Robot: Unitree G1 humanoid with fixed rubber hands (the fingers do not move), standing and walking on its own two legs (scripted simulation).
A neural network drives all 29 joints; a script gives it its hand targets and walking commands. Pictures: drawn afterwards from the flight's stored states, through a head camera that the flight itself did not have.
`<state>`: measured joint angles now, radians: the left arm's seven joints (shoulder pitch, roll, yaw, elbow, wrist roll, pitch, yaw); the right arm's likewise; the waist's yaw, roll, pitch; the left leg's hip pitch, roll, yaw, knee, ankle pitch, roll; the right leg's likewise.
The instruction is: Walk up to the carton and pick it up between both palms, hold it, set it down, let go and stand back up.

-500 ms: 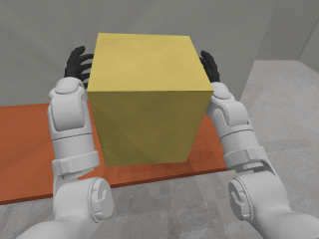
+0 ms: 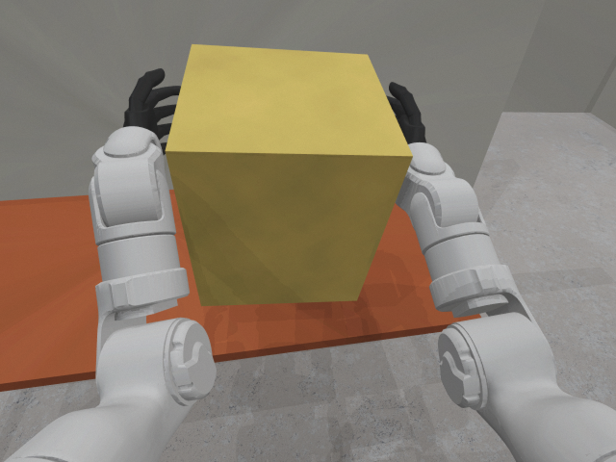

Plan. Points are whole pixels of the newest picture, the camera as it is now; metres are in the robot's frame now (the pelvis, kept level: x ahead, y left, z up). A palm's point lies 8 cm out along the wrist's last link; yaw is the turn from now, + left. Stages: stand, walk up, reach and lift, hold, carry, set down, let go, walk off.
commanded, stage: hold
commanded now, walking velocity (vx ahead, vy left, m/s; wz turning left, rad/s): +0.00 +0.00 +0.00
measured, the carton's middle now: (281, 184) +0.37 +0.02 +0.21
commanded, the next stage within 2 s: none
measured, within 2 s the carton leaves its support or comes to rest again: neither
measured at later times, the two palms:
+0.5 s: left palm (138, 147) +0.35 +0.17 +0.28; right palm (407, 155) +0.36 -0.13 +0.26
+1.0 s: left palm (146, 150) +0.36 +0.16 +0.27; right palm (410, 160) +0.36 -0.14 +0.25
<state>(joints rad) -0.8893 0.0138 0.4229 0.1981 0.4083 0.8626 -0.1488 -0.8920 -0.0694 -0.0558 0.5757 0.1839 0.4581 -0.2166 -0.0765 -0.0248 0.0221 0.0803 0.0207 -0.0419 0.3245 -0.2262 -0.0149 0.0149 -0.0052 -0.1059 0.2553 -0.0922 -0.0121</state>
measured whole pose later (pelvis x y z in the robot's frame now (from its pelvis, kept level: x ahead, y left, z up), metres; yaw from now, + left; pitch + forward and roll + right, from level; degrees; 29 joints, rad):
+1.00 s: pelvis -0.01 +0.00 +0.00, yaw +0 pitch -10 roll -1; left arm -0.86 0.01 0.43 0.19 0.41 0.86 -0.16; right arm -0.87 -0.07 -0.03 0.58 0.21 0.46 -0.23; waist -0.08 -0.02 0.02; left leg 0.08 0.02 -0.04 0.32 -0.21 -0.01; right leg 0.01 -0.01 -0.10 0.24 -0.07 -0.01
